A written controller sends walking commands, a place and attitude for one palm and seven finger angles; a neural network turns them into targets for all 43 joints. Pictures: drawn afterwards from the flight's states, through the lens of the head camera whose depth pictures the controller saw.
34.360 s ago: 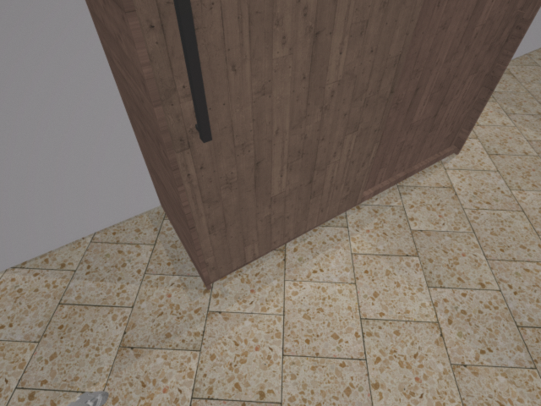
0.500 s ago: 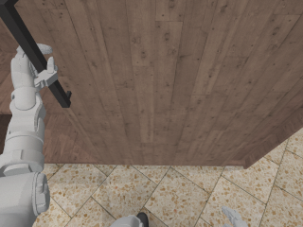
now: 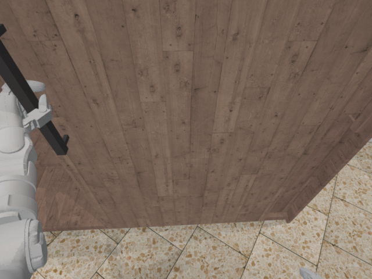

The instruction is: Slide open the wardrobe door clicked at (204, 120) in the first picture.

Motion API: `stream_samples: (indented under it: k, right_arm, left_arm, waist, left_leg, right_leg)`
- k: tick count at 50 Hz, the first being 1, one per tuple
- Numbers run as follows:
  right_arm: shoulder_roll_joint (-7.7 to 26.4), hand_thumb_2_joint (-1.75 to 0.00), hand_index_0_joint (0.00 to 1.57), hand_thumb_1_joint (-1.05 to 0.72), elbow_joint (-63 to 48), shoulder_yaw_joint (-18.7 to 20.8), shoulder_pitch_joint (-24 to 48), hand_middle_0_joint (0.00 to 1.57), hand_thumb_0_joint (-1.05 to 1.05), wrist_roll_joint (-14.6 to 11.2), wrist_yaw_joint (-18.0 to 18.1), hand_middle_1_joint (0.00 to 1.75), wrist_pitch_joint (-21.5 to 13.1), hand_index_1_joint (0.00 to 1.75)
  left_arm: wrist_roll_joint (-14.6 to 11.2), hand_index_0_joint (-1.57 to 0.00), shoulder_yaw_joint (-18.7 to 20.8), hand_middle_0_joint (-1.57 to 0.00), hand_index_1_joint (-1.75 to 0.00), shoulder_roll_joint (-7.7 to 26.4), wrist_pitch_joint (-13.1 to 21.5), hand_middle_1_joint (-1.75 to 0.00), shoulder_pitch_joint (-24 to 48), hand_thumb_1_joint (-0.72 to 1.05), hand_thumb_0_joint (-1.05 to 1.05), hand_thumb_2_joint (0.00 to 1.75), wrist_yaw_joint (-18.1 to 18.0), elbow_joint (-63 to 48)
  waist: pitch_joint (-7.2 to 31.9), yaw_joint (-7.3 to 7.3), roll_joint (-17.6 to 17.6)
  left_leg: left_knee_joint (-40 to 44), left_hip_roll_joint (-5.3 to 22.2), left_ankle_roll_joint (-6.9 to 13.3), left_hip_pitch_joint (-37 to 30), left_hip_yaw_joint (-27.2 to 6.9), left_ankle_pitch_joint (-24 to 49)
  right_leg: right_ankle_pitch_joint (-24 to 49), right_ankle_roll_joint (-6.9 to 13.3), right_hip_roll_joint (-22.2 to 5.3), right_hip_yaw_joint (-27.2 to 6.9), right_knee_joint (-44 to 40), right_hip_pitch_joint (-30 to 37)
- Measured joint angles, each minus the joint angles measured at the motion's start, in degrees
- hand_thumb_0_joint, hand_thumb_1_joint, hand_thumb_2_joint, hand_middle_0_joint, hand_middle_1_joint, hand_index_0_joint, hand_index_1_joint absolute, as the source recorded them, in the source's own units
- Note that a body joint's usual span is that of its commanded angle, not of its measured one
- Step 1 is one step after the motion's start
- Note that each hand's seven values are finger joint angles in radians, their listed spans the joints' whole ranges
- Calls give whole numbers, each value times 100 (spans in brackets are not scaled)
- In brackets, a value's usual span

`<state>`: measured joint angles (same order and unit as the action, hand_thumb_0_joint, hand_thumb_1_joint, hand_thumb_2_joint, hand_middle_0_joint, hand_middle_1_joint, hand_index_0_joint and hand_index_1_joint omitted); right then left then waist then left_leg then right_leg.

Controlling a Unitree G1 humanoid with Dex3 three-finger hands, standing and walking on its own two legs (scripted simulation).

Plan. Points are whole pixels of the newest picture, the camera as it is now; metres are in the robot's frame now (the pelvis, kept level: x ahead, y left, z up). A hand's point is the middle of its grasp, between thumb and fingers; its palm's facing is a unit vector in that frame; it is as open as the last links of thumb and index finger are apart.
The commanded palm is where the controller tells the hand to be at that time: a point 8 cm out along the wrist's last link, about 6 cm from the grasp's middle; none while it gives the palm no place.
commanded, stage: stop walking and hold the door there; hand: left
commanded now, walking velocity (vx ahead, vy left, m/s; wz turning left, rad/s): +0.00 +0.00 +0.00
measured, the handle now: (36, 101) +0.44 +0.35 +0.15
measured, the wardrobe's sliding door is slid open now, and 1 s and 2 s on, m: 0.64 0.64 0.64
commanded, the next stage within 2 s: loosen the grip on the handle in 0.08 s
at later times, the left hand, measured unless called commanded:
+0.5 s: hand (39, 114) +0.40 +0.33 +0.15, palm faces +0.45 -0.87 -0.21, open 10.6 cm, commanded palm +0.36 +0.35 +0.16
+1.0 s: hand (38, 115) +0.40 +0.33 +0.15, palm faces +0.43 -0.88 -0.20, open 13.7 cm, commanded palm +0.36 +0.38 +0.15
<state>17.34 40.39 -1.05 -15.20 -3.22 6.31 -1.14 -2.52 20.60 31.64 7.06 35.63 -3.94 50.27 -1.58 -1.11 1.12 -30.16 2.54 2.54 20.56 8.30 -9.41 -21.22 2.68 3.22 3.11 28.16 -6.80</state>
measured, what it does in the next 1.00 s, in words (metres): shifts its weight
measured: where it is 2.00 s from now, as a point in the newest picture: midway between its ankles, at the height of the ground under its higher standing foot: outside the picture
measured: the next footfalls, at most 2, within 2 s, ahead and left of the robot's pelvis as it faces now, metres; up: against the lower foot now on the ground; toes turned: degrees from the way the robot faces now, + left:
none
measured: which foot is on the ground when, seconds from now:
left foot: down 0.00-1.00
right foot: down 0.00-1.00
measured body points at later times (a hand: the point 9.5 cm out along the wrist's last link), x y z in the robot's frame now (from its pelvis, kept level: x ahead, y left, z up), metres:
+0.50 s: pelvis -0.04 +0.01 -0.01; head -0.01 +0.03 +0.44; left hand +0.37 +0.37 +0.17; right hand +0.05 -0.27 -0.11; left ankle +0.07 +0.09 -0.73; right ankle -0.07 -0.08 -0.73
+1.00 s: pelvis -0.04 +0.03 -0.01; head -0.02 +0.05 +0.44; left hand +0.37 +0.38 +0.16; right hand +0.06 -0.22 -0.11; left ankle +0.07 +0.09 -0.73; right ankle -0.07 -0.08 -0.73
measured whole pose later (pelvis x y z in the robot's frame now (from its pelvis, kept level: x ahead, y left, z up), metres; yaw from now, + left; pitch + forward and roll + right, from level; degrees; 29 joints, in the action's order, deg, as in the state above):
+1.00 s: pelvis -0.04 +0.03 -0.01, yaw +1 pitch +4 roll -3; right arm 14.2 40.4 -2.4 -17.7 -0.7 5.9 -6.0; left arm 2.5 21.5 30.3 3.4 41.6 -3.4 49.4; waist 2.0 -3.4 0.5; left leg -34.1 -0.8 5.6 31.2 4.6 -7.3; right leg -21.4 0.7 1.9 3.8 36.0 -18.7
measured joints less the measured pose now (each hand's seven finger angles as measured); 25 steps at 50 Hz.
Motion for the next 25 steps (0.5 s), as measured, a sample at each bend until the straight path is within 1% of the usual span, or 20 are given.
stream_samples:
  k: [4, 9, 10, 11, 12, 14, 15, 17, 19, 22, 25]
  right_arm:
    - [-22, -90, 21, -91, -23, -6, 43, 20, 1, -7, 14, 30, 43, 30]
    - [-20, -90, 21, -91, -30, -3, 18, 20, 1, 7, 33, 30, 38, 30]
    - [-49, -90, 21, -91, -66, 80, -16, 20, 1, 44, -44, 30, -5, 30]
    - [-87, -90, 21, -91, -51, 134, -72, 20, 1, 154, -118, 30, -115, 30]
    - [-125, -90, 21, -91, -22, 156, -127, 20, 1, 203, -186, 30, -217, 30]
    - [-149, -90, 21, -91, -15, 171, -175, 20, 1, 281, -278, 30, -361, 30]
    - [-136, -90, 21, -91, -46, 178, -182, 20, 1, 322, -304, 30, -388, 30]
    - [-100, -90, 21, -91, -97, 177, -170, 20, 1, 347, -324, 30, -402, 30]
    - [-80, -90, 21, -91, -87, 150, -137, 20, 1, 337, -303, 30, -378, 30]
    - [-79, -90, 21, -91, -28, 110, -152, 20, 1, 282, -257, 30, -342, 30]
    - [-66, -90, 21, -91, 39, 82, -224, 20, 1, 252, -215, 30, -340, 30]
  left_arm:
    - [25, -40, 50, -46, -140, 19, 53, -140, -5, 69, -14, 78, 36, 129]
    - [22, -40, 38, -46, -140, -11, 106, -140, 11, 70, -14, 78, 30, 182]
    - [221, -40, 257, -46, -140, -46, 138, -140, 162, 68, -13, 77, 201, 291]
    - [390, -40, 393, -46, -140, -61, 147, -140, 388, 67, -13, 77, 333, 482]
    - [530, -41, 536, -46, -140, -62, 46, -140, 616, 65, -13, 77, 473, 651]
    - [646, -42, 707, -46, -140, -28, -214, -139, 859, 61, -12, 75, 675, 729]
    - [708, -42, 685, -46, -140, 9, -284, -139, 866, 58, -10, 74, 676, 662]
    - [792, -43, 475, -44, -140, 91, -301, -138, 920, 51, -8, 71, 581, 633]
    - [749, -44, 373, -42, -140, 121, -238, -136, 1021, 40, -6, 66, 469, 686]
    - [654, -43, 242, -40, -139, 154, -151, -135, 1160, 17, -3, 55, 318, 750]
    - [650, -41, 130, -40, -138, 184, -84, -135, 1238, -7, -1, 44, 218, 809]
  waist:
    - [50, -48, 18]
    - [66, -47, 46]
    - [20, -1, 25]
    - [63, 20, -38]
    - [168, 0, -123]
    - [278, -54, -201]
    - [303, -72, -195]
    - [298, -120, -148]
    - [264, -176, -138]
    - [263, -226, -169]
    - [264, -237, -162]
  left_leg:
    - [-58, 12, 2, 12, -2, -39]
    - [-49, 14, 31, 25, 16, -29]
    - [-46, 14, 41, 28, 35, -18]
    - [-15, -26, 58, 115, 28, 27]
    - [30, -92, 91, 255, -14, 125]
    - [93, -154, 87, 431, -101, 257]
    - [94, -152, 81, 502, -119, 294]
    - [43, -127, 88, 648, -169, 341]
    - [-13, -108, 101, 776, -219, 382]
    - [-83, -99, 109, 953, -268, 413]
    - [-172, -140, 116, 1089, -371, 422]
  right_leg:
    - [-19, -6, 8, -1, 24, 4]
    - [5, -33, 6, -18, 9, -13]
    - [6, -36, 0, -33, 42, -40]
    - [-10, -16, -32, -8, 137, -176]
    - [-35, 5, -85, 56, 271, -371]
    - [-54, 25, -128, 150, 377, -584]
    - [-51, 37, -123, 167, 378, -648]
    - [-11, 44, -96, 220, 442, -789]
    - [21, 43, -75, 272, 511, -910]
    - [43, 41, -59, 307, 615, -1093]
    - [52, 29, -41, 299, 701, -1227]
